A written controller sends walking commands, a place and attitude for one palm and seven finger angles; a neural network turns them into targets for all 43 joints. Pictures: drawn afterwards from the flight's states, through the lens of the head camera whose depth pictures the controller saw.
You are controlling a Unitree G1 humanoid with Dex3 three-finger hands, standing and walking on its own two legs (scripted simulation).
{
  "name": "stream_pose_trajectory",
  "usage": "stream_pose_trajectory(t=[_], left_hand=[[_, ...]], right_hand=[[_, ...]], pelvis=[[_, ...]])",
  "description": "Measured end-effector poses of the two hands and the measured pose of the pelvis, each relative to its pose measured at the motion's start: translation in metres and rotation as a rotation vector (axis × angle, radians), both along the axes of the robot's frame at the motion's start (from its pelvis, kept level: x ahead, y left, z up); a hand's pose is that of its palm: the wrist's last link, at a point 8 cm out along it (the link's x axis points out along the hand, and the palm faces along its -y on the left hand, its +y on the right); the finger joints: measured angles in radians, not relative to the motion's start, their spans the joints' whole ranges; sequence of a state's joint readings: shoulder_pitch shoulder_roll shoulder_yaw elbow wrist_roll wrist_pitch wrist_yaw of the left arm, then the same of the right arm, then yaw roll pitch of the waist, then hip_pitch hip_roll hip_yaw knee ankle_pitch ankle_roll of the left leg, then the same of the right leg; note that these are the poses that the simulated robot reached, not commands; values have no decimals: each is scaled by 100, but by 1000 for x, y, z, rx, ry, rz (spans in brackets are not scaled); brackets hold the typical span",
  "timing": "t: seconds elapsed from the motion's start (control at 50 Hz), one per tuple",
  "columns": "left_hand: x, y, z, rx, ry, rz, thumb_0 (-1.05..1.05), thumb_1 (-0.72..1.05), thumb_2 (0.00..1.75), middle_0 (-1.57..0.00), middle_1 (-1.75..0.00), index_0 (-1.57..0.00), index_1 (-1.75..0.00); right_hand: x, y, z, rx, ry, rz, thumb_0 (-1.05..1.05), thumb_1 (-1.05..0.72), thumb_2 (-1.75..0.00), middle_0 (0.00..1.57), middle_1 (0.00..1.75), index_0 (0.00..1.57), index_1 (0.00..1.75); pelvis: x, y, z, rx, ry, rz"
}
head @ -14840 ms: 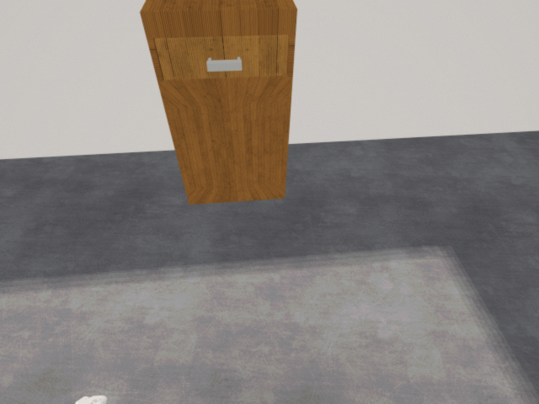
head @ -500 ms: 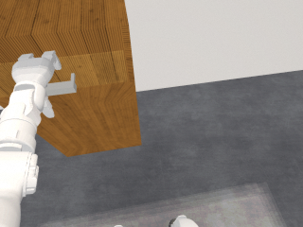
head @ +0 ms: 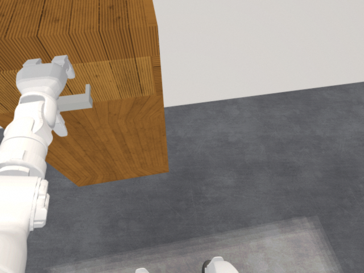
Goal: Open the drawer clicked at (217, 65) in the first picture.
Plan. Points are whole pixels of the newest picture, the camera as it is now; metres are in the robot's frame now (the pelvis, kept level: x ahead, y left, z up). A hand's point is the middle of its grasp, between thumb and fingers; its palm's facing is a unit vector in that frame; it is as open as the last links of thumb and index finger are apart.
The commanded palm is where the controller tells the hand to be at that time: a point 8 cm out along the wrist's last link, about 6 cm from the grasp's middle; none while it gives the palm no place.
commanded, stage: re-aim the fingers above the handle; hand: left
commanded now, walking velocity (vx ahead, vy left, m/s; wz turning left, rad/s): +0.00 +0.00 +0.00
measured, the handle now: (67, 96) +0.55 +0.26 +0.00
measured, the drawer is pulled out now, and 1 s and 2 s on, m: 0.00 0.00 0.00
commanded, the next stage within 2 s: lower the fingers behind the handle in 1.00 s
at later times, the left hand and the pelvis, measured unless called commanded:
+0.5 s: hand (60, 100) +0.49 +0.24 +0.06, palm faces -0.04 -0.01 -1.00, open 13.8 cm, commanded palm +0.47 +0.24 +0.12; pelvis +0.01 +0.00 +0.00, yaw +1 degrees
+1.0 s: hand (57, 103) +0.48 +0.24 +0.07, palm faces -0.03 +0.01 -1.00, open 13.8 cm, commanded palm +0.46 +0.25 +0.12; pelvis +0.00 -0.02 +0.01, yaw +1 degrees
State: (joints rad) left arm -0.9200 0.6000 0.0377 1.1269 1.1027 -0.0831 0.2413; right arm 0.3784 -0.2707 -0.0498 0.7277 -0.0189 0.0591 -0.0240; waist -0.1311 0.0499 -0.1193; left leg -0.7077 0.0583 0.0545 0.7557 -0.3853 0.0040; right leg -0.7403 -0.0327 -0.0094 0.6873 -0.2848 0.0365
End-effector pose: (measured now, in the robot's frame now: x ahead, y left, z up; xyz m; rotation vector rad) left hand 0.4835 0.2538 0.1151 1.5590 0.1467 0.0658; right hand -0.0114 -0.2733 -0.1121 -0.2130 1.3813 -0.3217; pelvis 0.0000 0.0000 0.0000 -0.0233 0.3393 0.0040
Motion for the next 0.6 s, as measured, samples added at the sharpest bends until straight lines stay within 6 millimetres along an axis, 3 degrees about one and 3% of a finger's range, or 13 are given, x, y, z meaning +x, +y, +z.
stream_pose_trajectory(t=[0.14,0.3,0.44,0.6], left_hand=[[-16,2,-7,-8,12,-30,0,-49,30,-32,-120,-32,-120],[-22,11,0,19,-20,-4,0,-49,30,-32,-120,-32,-120],[-16,-4,3,12,2,-24,0,-49,30,-32,-120,-32,-120],[-12,-19,2,6,-25,-32,0,-49,30,-32,-120,-32,-120]], right_hand=[[7,8,-3,29,2,4,1,-91,-90,20,30,21,30],[28,4,-3,22,-34,41,1,-91,-90,20,30,21,30],[41,-3,2,3,-70,55,0,-91,-90,20,30,21,30],[37,-8,-1,11,-73,42,0,-91,-90,20,30,21,30]], pelvis=[[5,2,3,0,-23,0],[5,0,3,-1,-33,21],[5,-2,4,0,-37,26],[6,-7,4,7,-33,9]])
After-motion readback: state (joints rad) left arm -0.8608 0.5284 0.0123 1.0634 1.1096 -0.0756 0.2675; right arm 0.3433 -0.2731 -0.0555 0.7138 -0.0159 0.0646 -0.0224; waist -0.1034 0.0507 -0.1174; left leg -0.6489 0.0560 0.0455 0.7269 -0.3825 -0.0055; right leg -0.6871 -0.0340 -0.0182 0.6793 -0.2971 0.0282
